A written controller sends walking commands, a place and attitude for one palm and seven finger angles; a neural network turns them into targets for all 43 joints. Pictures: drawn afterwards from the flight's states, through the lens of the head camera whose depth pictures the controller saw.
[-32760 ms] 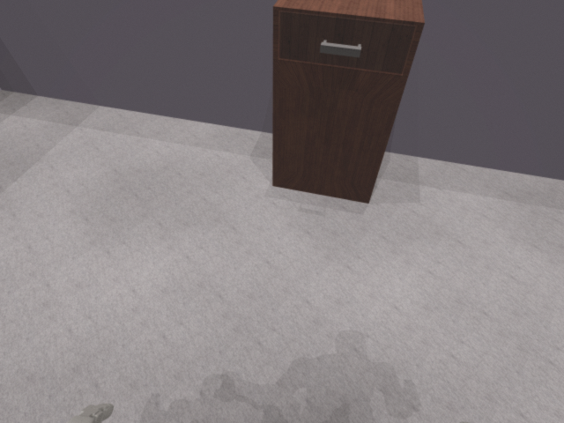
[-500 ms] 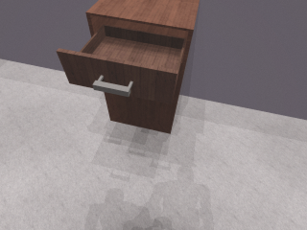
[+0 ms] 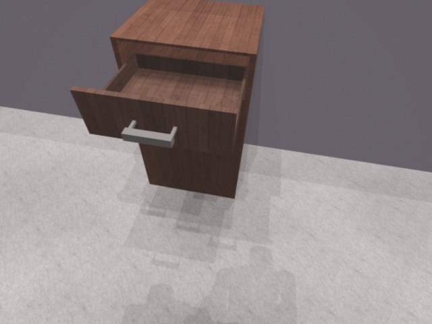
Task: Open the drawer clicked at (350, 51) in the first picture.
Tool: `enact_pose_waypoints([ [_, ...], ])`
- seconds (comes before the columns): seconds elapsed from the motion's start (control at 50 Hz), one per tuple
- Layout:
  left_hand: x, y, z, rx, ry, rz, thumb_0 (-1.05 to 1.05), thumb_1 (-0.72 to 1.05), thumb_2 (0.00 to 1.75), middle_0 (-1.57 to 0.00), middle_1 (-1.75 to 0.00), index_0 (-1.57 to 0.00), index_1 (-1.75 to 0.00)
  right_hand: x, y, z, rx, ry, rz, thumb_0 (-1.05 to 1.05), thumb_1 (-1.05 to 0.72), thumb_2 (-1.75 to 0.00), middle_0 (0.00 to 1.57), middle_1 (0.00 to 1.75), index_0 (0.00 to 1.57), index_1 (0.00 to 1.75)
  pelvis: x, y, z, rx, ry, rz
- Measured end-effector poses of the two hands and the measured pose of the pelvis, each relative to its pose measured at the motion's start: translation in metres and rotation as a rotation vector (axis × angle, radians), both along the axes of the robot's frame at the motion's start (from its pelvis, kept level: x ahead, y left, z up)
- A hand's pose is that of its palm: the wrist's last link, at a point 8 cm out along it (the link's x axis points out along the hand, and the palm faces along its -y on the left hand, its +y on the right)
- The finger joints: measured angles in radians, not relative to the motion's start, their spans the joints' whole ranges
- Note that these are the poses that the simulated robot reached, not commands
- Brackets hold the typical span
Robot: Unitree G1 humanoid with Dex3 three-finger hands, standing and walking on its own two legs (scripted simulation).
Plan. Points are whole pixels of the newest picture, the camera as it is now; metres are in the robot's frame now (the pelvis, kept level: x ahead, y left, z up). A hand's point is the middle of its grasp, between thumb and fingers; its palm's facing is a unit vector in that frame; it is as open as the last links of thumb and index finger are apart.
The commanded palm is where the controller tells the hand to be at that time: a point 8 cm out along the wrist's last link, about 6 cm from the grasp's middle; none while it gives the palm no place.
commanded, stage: let the arm hang, fingers relaxed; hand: left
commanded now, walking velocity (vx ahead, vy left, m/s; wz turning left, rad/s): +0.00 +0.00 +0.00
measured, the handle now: (151, 132) +0.58 +0.21 -0.02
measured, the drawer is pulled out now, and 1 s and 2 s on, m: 0.30 0.30 0.30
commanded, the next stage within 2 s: look to check the result in 0.08 s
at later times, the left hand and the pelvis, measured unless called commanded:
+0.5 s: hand out of the picture -0.01 +0.16 -0.17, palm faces +0.05 -0.98 -0.18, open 7.4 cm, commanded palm none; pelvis +0.01 -0.01 +0.00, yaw +0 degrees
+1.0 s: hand out of the picture +0.01 +0.14 -0.17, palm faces +0.04 -0.98 -0.18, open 7.4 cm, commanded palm none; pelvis +0.02 -0.02 +0.00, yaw +0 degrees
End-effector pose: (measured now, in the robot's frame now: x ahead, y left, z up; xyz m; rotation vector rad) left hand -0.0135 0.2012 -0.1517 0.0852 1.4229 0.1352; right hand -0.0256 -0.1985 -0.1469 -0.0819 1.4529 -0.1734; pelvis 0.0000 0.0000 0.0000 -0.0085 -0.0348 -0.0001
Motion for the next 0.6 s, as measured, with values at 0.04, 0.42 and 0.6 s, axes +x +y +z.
enact_pose_waypoints([
  [0.04, 0.002, 0.000, 0.000, 0.002, 0.003, -0.001, 0.01, 0.91, 0.90, -0.20, -0.30, -0.20, -0.30, 0.001, 0.000, 0.000, -0.001, -0.001, -0.003, 0.00, -0.91, -0.90, 0.19, 0.30, 0.20, 0.30, 0.001, -0.001, 0.000, 0.000, 0.000, -0.001],
  [0.42, -0.003, 0.008, 0.008, 0.045, 0.047, 0.016, 0.01, 0.91, 0.90, -0.20, -0.30, -0.20, -0.30, 0.011, -0.003, -0.003, 0.014, 0.011, 0.002, 0.01, -0.91, -0.90, 0.19, 0.30, 0.20, 0.30, 0.010, -0.004, 0.002, 0.004, 0.001, -0.002],
  [0.6, 0.002, 0.000, 0.007, 0.035, 0.045, 0.015, 0.01, 0.91, 0.90, -0.20, -0.30, -0.20, -0.30, 0.016, -0.009, -0.003, 0.008, 0.010, 0.006, 0.01, -0.91, -0.90, 0.19, 0.30, 0.20, 0.30, 0.014, -0.008, 0.002, 0.006, 0.002, -0.002],
])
